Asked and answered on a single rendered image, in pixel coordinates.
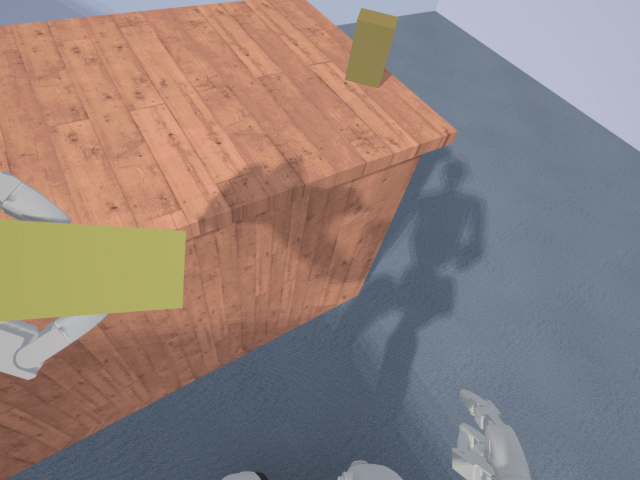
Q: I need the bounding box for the left robot hand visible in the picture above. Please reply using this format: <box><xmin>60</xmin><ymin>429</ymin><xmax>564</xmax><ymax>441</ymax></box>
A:
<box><xmin>0</xmin><ymin>171</ymin><xmax>109</xmax><ymax>380</ymax></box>

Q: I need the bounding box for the right robot hand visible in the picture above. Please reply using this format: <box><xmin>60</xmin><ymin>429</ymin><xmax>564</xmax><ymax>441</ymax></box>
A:
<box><xmin>452</xmin><ymin>389</ymin><xmax>531</xmax><ymax>480</ymax></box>

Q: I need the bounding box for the sponge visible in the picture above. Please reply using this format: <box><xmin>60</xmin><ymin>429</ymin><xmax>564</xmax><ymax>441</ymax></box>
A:
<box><xmin>0</xmin><ymin>219</ymin><xmax>186</xmax><ymax>321</ymax></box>

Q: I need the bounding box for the table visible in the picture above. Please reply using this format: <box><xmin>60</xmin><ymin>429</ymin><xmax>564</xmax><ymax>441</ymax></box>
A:
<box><xmin>0</xmin><ymin>0</ymin><xmax>458</xmax><ymax>480</ymax></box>

